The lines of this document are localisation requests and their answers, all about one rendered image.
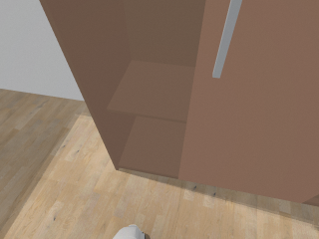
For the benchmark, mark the handle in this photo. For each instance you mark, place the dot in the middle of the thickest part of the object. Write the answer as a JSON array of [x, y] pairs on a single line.
[[230, 21]]

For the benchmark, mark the left robot thigh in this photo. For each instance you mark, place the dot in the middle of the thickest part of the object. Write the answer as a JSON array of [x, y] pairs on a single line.
[[130, 232]]

